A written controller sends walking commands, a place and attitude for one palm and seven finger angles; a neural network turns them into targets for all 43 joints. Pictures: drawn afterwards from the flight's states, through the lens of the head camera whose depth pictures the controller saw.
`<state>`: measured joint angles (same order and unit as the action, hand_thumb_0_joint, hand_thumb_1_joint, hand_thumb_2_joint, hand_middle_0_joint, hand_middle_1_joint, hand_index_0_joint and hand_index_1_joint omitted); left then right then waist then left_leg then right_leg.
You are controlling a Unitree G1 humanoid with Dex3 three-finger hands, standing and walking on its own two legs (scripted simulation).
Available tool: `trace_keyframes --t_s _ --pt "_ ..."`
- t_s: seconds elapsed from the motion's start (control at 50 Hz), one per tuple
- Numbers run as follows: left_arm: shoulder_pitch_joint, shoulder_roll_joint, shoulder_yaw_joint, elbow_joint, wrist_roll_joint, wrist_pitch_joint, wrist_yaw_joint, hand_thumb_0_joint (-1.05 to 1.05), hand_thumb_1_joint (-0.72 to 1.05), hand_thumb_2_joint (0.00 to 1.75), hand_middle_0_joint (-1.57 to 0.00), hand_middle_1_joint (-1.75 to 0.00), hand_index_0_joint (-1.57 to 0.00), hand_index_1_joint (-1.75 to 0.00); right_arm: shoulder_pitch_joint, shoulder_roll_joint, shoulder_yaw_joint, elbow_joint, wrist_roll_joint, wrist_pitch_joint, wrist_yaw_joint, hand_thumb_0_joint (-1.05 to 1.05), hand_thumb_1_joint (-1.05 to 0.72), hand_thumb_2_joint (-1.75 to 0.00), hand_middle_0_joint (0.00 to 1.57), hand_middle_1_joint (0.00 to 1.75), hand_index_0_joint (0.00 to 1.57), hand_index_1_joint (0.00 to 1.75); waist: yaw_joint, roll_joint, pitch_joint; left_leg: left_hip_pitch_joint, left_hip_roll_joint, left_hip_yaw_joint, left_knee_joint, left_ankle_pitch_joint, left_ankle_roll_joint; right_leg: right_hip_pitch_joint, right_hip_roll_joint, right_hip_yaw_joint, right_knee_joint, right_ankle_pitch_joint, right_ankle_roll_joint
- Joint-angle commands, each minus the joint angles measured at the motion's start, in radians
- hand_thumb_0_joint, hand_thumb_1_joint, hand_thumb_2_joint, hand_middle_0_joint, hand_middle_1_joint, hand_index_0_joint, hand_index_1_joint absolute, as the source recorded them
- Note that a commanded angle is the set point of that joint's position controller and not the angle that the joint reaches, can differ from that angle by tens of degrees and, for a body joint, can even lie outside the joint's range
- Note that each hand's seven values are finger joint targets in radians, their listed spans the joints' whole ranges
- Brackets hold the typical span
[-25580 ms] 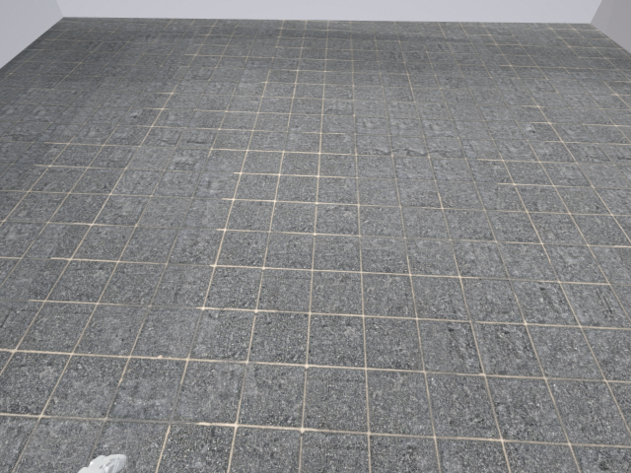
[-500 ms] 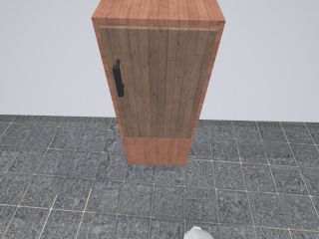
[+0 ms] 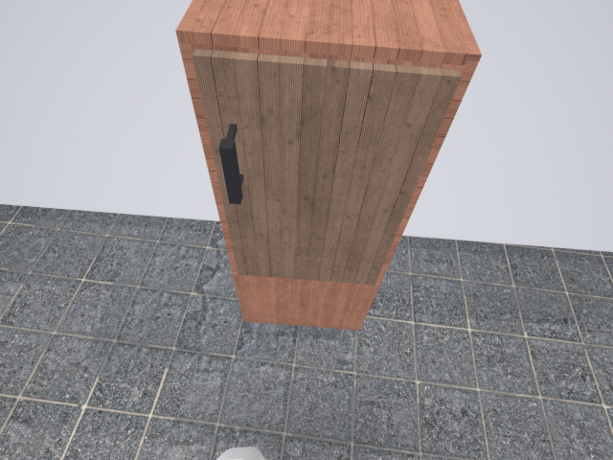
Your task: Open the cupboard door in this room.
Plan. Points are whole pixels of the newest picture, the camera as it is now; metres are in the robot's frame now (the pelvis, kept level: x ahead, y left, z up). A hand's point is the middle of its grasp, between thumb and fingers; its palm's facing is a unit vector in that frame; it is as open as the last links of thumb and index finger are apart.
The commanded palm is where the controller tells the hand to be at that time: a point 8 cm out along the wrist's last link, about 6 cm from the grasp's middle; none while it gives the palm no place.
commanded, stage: come to a stop and stand still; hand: left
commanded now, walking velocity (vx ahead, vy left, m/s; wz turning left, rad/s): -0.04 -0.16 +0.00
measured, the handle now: (234, 165) +0.53 +0.17 +0.03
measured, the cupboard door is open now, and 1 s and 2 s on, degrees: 0 0 0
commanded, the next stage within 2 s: look again from close up in 1.96 s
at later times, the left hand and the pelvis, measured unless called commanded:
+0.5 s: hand out of the picture +0.01 +0.19 -0.16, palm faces -0.03 -0.98 -0.19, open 7.4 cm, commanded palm none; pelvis -0.04 +0.01 +0.02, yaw -2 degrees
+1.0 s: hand out of the picture -0.07 +0.10 -0.17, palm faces +0.03 -0.99 -0.15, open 7.3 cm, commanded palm none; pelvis -0.05 -0.06 +0.01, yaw -2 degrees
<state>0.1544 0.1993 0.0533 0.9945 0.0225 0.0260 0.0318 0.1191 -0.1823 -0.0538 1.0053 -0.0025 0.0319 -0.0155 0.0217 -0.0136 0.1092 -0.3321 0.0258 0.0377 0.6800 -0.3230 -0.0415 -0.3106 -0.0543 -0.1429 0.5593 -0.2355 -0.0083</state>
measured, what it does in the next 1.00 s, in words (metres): steps on the spot: left foot, then right foot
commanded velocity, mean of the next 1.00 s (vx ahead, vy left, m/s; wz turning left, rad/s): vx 0.00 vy -0.04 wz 0.00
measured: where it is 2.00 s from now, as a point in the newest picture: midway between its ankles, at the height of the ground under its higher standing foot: outside the picture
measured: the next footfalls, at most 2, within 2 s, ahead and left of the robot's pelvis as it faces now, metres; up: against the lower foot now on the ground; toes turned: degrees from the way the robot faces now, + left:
left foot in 0.02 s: +0.03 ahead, +0.10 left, +0.00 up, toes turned +0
right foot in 0.58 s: -0.04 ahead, -0.14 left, +0.00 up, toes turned -5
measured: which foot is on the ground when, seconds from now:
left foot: up 0.00-0.00, down 0.02-1.00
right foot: down 0.00-0.02, up 0.04-0.56, down 0.58-1.00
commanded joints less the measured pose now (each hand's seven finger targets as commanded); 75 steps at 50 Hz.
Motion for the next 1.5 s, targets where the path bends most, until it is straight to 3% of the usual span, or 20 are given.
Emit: trace_keyframes --t_s 0.0,0.02,0.04,0.1,0.18,0.24,0.36,0.42,0.48,0.52,0.54,0.56,0.6,0.66,0.7,0.74,0.8,1.06,1.18,1.48 --pt "0.107 0.061 0.01 -0.055 -0.012 0.007 0.004 0.0 0.9 0.9 -0.2 -0.3 -0.2 -0.3 0.145 -0.188 -0.029 -0.033 -0.017 -0.026 -0.001 0.0 -0.9 -0.9 0.2 0.3 0.2 0.3 -0.026 0.319 -0.14 0.167 0.358 -0.323 -0.385 0.584 0.133 -0.097 0.014 0.053 0.232 -0.322 0.025" --pt "0.088 0.079 0.011 -0.054 -0.006 0.022 0.012 0.0 0.9 0.9 -0.2 -0.3 -0.2 -0.3 0.118 -0.202 -0.031 -0.044 -0.019 -0.024 -0.016 0.0 -0.9 -0.9 0.2 0.3 0.2 0.3 -0.044 0.301 -0.132 0.089 0.393 -0.36 -0.406 0.637 0.18 -0.083 0.037 0.156 0.394 -0.397 0.032" --pt "0.078 0.09 0.019 -0.041 -0.004 0.025 0.011 0.0 0.9 0.9 -0.2 -0.3 -0.2 -0.3 0.085 -0.186 -0.027 -0.047 -0.022 -0.026 -0.028 0.0 -0.9 -0.9 0.2 0.3 0.2 0.3 -0.028 0.271 -0.112 0.077 0.359 -0.322 -0.394 0.638 0.192 -0.104 0.039 0.21 0.478 -0.358 0.03" --pt "0.128 0.099 0.025 0.006 -0.005 0.011 -0.009 0.0 0.9 0.9 -0.2 -0.3 -0.2 -0.3 0.031 -0.134 -0.009 -0.057 -0.017 -0.039 -0.034 0.0 -0.9 -0.9 0.2 0.3 0.2 0.3 0.003 0.119 -0.136 0.192 0.271 -0.176 -0.352 0.633 0.19 -0.176 0.04 0.21 0.579 -0.2 0.052" --pt "0.122 0.099 0.024 0.014 -0.005 0.014 -0.011 0.0 0.9 0.9 -0.2 -0.3 -0.2 -0.3 0.129 -0.135 -0.014 -0.016 -0.011 -0.047 -0.042 0.0 -0.9 -0.9 0.2 0.3 0.2 0.3 -0.032 0.129 -0.185 0.33 0.272 -0.158 -0.356 0.678 0.179 -0.207 0.027 0.212 0.578 -0.164 0.079" --pt "0.109 0.089 0.022 0.025 -0.006 0.017 -0.014 0.0 0.9 0.9 -0.2 -0.3 -0.2 -0.3 0.173 -0.129 -0.017 0.007 -0.012 -0.048 -0.045 0.0 -0.9 -0.9 0.2 0.3 0.2 0.3 -0.048 0.155 -0.167 0.352 0.272 -0.166 -0.371 0.667 0.171 -0.189 0.016 0.204 0.509 -0.175 0.086" --pt "0.067 0.057 0.002 0.04 -0.007 0.019 -0.021 0.0 0.9 0.9 -0.2 -0.3 -0.2 -0.3 0.189 -0.135 -0.025 0.04 -0.016 -0.042 -0.034 0.0 -0.9 -0.9 0.2 0.3 0.2 0.3 -0.064 0.179 -0.128 0.285 0.264 -0.192 -0.443 0.339 0.184 -0.103 -0.008 0.155 0.32 -0.218 0.069" --pt "0.059 0.036 -0.012 0.052 -0.011 0.011 -0.018 0.0 0.9 0.9 -0.2 -0.3 -0.2 -0.3 0.173 -0.14 -0.028 0.058 -0.02 -0.037 -0.024 0.0 -0.9 -0.9 0.2 0.3 0.2 0.3 -0.061 0.196 -0.122 0.222 0.249 -0.199 -0.462 0.184 0.18 -0.013 -0.006 0.122 0.16 -0.245 0.051" --pt "0.138 0.027 -0.018 0.089 -0.014 0.003 -0.01 0.0 0.9 0.9 -0.2 -0.3 -0.2 -0.3 0.156 -0.139 -0.031 0.073 -0.017 -0.032 -0.015 0.0 -0.9 -0.9 0.2 0.3 0.2 0.3 -0.027 0.185 -0.11 0.117 0.221 -0.189 -0.469 0.031 0.152 0.114 0.009 0.085 -0.027 -0.149 0.031" --pt "0.193 0.048 -0.019 0.114 -0.011 -0.011 -0.003 0.0 0.9 0.9 -0.2 -0.3 -0.2 -0.3 0.171 -0.097 -0.024 0.085 -0.008 -0.03 -0.01 0.0 -0.9 -0.9 0.2 0.3 0.2 0.3 -0.005 0.093 -0.091 0.019 0.149 -0.13 -0.403 -0.016 0.086 0.255 -0.015 0.094 -0.244 -0.014 0.022" --pt "0.185 0.082 -0.018 0.109 -0.006 -0.019 0.003 0.0 0.9 0.9 -0.2 -0.3 -0.2 -0.3 0.179 -0.052 -0.014 0.082 -0.001 -0.028 -0.007 0.0 -0.9 -0.9 0.2 0.3 0.2 0.3 -0.013 -0.007 -0.068 -0.034 0.089 -0.07 -0.32 -0.046 0.041 0.239 -0.119 0.216 -0.304 -0.105 -0.015" --pt "0.146 0.119 -0.018 0.095 -0.007 -0.021 0.003 0.0 0.9 0.9 -0.2 -0.3 -0.2 -0.3 0.18 -0.007 0.001 0.074 0.0 -0.024 -0.002 0.0 -0.9 -0.9 0.2 0.3 0.2 0.3 -0.028 -0.102 -0.037 -0.012 0.036 -0.02 -0.267 -0.054 0.019 0.126 -0.21 0.295 -0.379 -0.239 -0.056" --pt "0.078 0.133 -0.008 0.069 -0.009 -0.026 0.006 0.0 0.9 0.9 -0.2 -0.3 -0.2 -0.3 0.175 -0.015 0.004 0.075 -0.018 -0.005 -0.001 0.0 -0.9 -0.9 0.2 0.3 0.2 0.3 -0.026 -0.286 0.047 0.049 0.031 -0.013 -0.165 -0.019 0.023 -0.082 -0.214 0.341 -0.461 -0.405 -0.085" --pt "0.066 0.075 -0.022 0.067 -0.018 -0.032 0.003 0.0 0.9 0.9 -0.2 -0.3 -0.2 -0.3 0.279 -0.005 0.014 0.125 -0.017 -0.017 -0.006 0.0 -0.9 -0.9 0.2 0.3 0.2 0.3 -0.062 -0.127 0.038 0.112 0.041 -0.019 -0.191 0.119 0.03 -0.051 -0.146 0.241 -0.349 -0.204 -0.076" --pt "0.106 0.049 -0.028 0.078 -0.022 -0.035 0.001 0.0 0.9 0.9 -0.2 -0.3 -0.2 -0.3 0.292 -0.006 0.019 0.135 -0.014 -0.026 -0.011 0.0 -0.9 -0.9 0.2 0.3 0.2 0.3 -0.05 -0.075 0.016 0.139 0.05 -0.042 -0.247 0.173 0.031 -0.024 -0.096 0.211 -0.3 -0.16 -0.051" --pt "0.137 0.031 -0.029 0.085 -0.021 -0.039 0.002 0.0 0.9 0.9 -0.2 -0.3 -0.2 -0.3 0.287 -0.013 0.023 0.135 -0.014 -0.029 -0.017 0.0 -0.9 -0.9 0.2 0.3 0.2 0.3 -0.039 -0.089 0.043 0.14 0.065 -0.05 -0.266 0.173 0.03 -0.03 -0.076 0.22 -0.307 -0.159 -0.041" --pt "0.151 0.044 -0.024 0.093 -0.021 -0.032 0.001 0.0 0.9 0.9 -0.2 -0.3 -0.2 -0.3 0.276 -0.007 0.023 0.144 -0.011 -0.028 -0.016 0.0 -0.9 -0.9 0.2 0.3 0.2 0.3 -0.033 -0.001 0.038 0.131 0.06 -0.049 -0.276 0.156 0.024 -0.006 -0.068 0.215 -0.307 -0.177 -0.031" --pt "0.223 0.004 -0.029 0.121 -0.017 -0.043 0.004 0.0 0.9 0.9 -0.2 -0.3 -0.2 -0.3 0.242 0.0 0.022 0.135 -0.006 -0.038 -0.028 0.0 -0.9 -0.9 0.2 0.3 0.2 0.3 -0.03 0.008 -0.011 0.172 0.072 -0.049 -0.274 0.232 0.031 0.053 -0.058 0.183 -0.278 0.0 -0.025" --pt "0.241 -0.002 -0.03 0.128 -0.015 -0.046 0.007 0.0 0.9 0.9 -0.2 -0.3 -0.2 -0.3 0.216 -0.014 0.024 0.132 -0.005 -0.045 -0.033 0.0 -0.9 -0.9 0.2 0.3 0.2 0.3 -0.025 0.012 -0.049 0.199 0.083 -0.05 -0.268 0.309 0.037 0.112 -0.06 0.159 -0.237 0.179 -0.019" --pt "0.215 0.038 -0.03 0.11 -0.015 -0.043 0.009 0.0 0.9 0.9 -0.2 -0.3 -0.2 -0.3 0.177 -0.055 0.03 0.117 -0.006 -0.05 -0.031 0.0 -0.9 -0.9 0.2 0.3 0.2 0.3 -0.013 0.003 -0.044 0.214 0.083 -0.057 -0.28 0.396 0.044 0.175 -0.068 0.133 -0.222 0.27 -0.007"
